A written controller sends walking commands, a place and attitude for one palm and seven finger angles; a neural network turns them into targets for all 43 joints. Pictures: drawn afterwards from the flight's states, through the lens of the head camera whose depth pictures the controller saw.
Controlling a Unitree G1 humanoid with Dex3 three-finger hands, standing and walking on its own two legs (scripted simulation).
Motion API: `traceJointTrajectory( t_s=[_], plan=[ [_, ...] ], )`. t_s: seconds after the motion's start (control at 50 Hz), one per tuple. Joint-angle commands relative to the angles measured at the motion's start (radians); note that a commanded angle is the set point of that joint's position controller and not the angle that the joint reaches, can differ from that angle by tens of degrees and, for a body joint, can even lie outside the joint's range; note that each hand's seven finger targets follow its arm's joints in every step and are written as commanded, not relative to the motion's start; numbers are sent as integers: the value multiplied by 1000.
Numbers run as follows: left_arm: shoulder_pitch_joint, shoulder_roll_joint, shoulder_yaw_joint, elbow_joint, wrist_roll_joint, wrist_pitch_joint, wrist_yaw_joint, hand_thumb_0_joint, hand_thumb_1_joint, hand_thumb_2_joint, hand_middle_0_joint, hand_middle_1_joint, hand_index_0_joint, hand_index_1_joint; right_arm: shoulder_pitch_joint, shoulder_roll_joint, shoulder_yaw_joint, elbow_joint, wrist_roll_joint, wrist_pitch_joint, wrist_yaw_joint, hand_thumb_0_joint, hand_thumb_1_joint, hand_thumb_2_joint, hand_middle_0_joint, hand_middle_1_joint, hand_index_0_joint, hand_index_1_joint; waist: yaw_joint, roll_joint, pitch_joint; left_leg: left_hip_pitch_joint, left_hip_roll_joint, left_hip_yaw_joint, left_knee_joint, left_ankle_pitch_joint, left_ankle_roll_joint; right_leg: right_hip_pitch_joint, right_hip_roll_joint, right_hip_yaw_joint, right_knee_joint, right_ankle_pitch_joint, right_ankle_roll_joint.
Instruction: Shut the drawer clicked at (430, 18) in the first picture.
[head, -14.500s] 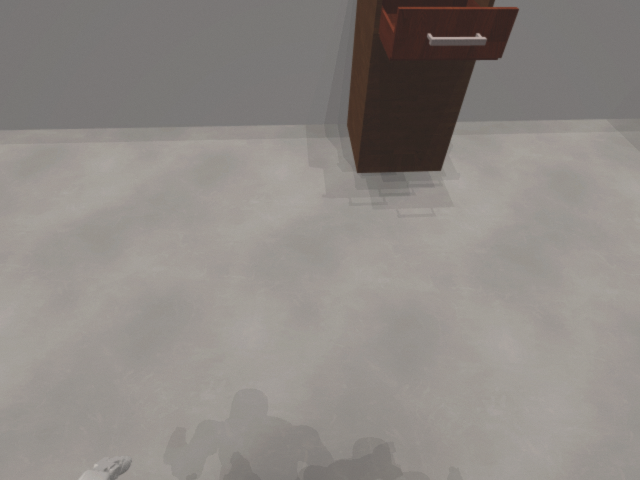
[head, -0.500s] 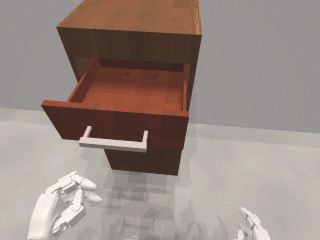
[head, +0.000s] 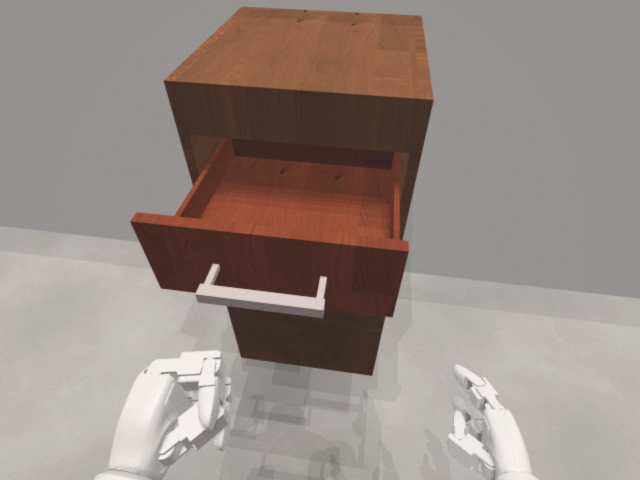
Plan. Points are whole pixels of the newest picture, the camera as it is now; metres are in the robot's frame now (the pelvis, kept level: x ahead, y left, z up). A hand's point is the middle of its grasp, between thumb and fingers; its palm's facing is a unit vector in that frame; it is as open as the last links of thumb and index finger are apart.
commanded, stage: raise the hand and make a fist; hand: left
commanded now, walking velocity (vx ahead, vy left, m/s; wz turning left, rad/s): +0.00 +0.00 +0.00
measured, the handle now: (264, 289) +0.37 +0.11 +0.03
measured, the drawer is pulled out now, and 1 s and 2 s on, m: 0.23 0.23 0.23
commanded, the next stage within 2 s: bring the fist close to the handle in 0.54 s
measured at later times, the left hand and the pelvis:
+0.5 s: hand (235, 397) +0.18 +0.10 +0.12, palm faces -0.06 -1.00 -0.06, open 3.3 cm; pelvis +0.01 -0.03 +0.01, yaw +0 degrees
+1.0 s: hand (253, 385) +0.20 +0.09 +0.10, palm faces -0.10 -1.00 -0.03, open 3.3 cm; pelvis +0.01 -0.04 +0.01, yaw +1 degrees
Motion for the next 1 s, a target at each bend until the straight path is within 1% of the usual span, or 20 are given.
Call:
traceJointTrajectory(
  t_s=[0.0, 0.08, 0.12, 0.16, 0.2, 0.26, 0.38, 0.48, 0.56, 0.62, 0.64, 0.68, 0.72, 0.76, 0.8, 0.84, 0.88, 0.9, 0.96, 0.98],
  plan=[
    [-73, 89, 53, -277, 0, -37, 5, 0, 900, 900, -1400, -1600, -1400, -1600, -85, -132, -62, -175, 7, -43, -19, 0, -900, -900, 200, 300, 200, 300, -21, -4, 17, 140, 60, -54, -231, 108, -3, -54, -1, -67, -157, 99, -26],
    [-99, 79, 80, -301, -20, -52, 36, 0, 900, 900, -1400, -1600, -1400, -1600, -84, -130, -56, -162, 8, -54, -19, 0, -900, -900, 200, 300, 200, 300, -15, 10, -7, 169, 60, -55, -234, 119, -7, -35, 2, -67, -169, 108, -28],
    [-85, 53, 54, -315, -27, -51, 32, 0, 900, 900, -1400, -1600, -1400, -1600, -76, -129, -55, -157, 9, -65, -11, 0, -900, -900, 200, 300, 200, 300, -14, 27, -34, 191, 60, -54, -237, 159, -10, -15, -1, -70, -169, 138, -30],
    [-25, 32, 41, -268, -34, -34, 17, 0, 900, 900, -1400, -1600, -1400, -1600, -74, -131, -63, -148, 10, -72, -9, 0, -900, -900, 200, 300, 200, 300, -13, -14, -43, 190, 56, -41, -228, 199, -8, 6, -4, -68, -178, 188, -25],
    [14, 15, 17, -218, -26, -9, -1, 0, 900, 900, -1400, -1600, -1400, -1600, -73, -136, -67, -141, 12, -68, -8, 0, -900, -900, 200, 300, 200, 300, -16, -56, -10, 170, 53, -35, -229, 211, -5, 16, -5, -65, -191, 217, -22],
    [20, 52, 38, -229, -18, 4, -14, 0, 900, 900, -1400, -1600, -1400, -1600, -82, -137, -73, -147, 10, -66, -11, 0, -900, -900, 200, 300, 200, 300, -10, -77, -3, 158, 44, -19, -224, 207, 1, 34, -11, -49, -203, 235, -17],
    [10, 97, 114, -310, -20, -56, 29, 0, 900, 900, -1400, -1600, -1400, -1600, -85, -121, -75, -143, 2, -63, -14, 0, -900, -900, 200, 300, 200, 300, 5, -10, -22, 179, 40, -7, -212, 245, 1, 40, -9, -46, -194, 266, -22],
    [-36, 71, 103, -254, -51, -109, 8, 0, 900, 900, -1400, -1600, -1400, -1600, -79, -133, -74, -118, 3, -85, -15, 0, -900, -900, 200, 300, 200, 300, -25, -46, 3, 165, 36, -3, -190, 212, 2, 20, -12, -23, -219, 259, -13],
    [3, 70, 97, -186, -61, -88, -52, 0, 900, 900, -1400, -1600, -1400, -1600, -78, -138, -79, -110, 8, -94, -19, 0, -900, -900, 200, 300, 200, 300, -22, -90, -16, 154, 29, 6, -183, 218, 4, 57, -29, 8, -240, 319, 3],
    [11, 111, 146, -173, -63, -66, -74, 0, 900, 900, -1400, -1600, -1400, -1600, -87, -135, -80, -103, 11, -89, -26, 0, -900, -900, 200, 300, 200, 300, -13, -102, -33, 157, 25, 8, -184, 239, 6, 92, -41, 26, -249, 381, 11],
    [12, 109, 153, -146, -61, -61, -75, 0, 900, 900, -1400, -1600, -1400, -1600, -89, -134, -79, -100, 10, -84, -28, 0, -900, -900, 200, 300, 200, 300, -13, -115, -16, 147, 23, 11, -183, 238, 5, 91, -42, 27, -251, 388, 13],
    [-60, 97, 144, -137, -64, -67, -72, 0, 900, 900, -1400, -1600, -1400, -1600, -91, -135, -76, -93, 8, -82, -30, 0, -900, -900, 200, 300, 200, 300, -25, -83, 20, 147, 22, 8, -186, 231, 4, 65, -34, 14, -249, 366, 8],
    [-85, 96, 158, -114, -71, -89, -63, 0, 900, 900, -1400, -1600, -1400, -1600, -91, -134, -74, -86, 4, -86, -31, 0, -900, -900, 200, 300, 200, 300, -28, -102, 29, 139, 22, 5, -182, 212, 1, 49, -36, 20, -252, 337, 10],
    [-96, 83, 153, -104, -74, -116, -58, 0, 900, 900, -1400, -1600, -1400, -1600, -88, -135, -74, -86, 1, -90, -31, 0, -900, -900, 200, 300, 200, 300, -27, -99, 11, 140, 21, 4, -175, 216, 0, 45, -35, 22, -244, 340, 10],
    [-121, 95, 162, -97, -72, -143, -56, 0, 900, 900, -1400, -1600, -1400, -1600, -84, -136, -77, -80, 0, -96, -28, 0, -900, -900, 200, 300, 200, 300, -27, -59, -20, 151, 20, 6, -169, 226, -1, 49, -36, 23, -233, 359, 7],
    [-143, 75, 129, -86, -66, -162, -62, 0, 900, 900, -1400, -1600, -1400, -1600, -78, -140, -76, -80, -2, -100, -23, 0, -900, -900, 200, 300, 200, 300, -35, -45, -42, 152, 20, 6, -161, 230, -1, 39, -35, 19, -220, 349, 4],
    [-138, 79, 137, -38, -60, -170, -63, 0, 900, 900, -1400, -1600, -1400, -1600, -78, -143, -82, -69, -3, -99, -22, 0, -900, -900, 200, 300, 200, 300, -35, -59, -48, 146, 22, 5, -155, 238, -1, 35, -31, 17, -213, 360, 3],
    [-135, 60, 111, -23, -58, -170, -69, 0, 900, 900, -1400, -1600, -1400, -1600, -76, -144, -81, -73, -4, -97, -20, 0, -900, -900, 200, 300, 200, 300, -41, -61, -40, 139, 21, 5, -153, 230, 0, 24, -32, 16, -211, 354, 4],
    [-134, 76, 132, 22, -56, -164, -71, 0, 900, 900, -1400, -1600, -1400, -1600, -79, -149, -85, -76, -5, -86, -20, 0, -900, -900, 200, 300, 200, 300, -33, -92, -56, 109, 19, 8, -146, 220, -4, 29, -35, 24, -203, 349, 6],
    [-155, 94, 146, 44, -45, -163, -64, 0, 900, 900, -1400, -1600, -1400, -1600, -85, -152, -85, -70, -4, -79, -21, 0, -900, -900, 200, 300, 200, 300, -35, -81, -37, 99, 20, 9, -142, 214, -3, 17, -33, 30, -207, 330, 3]
  ],
)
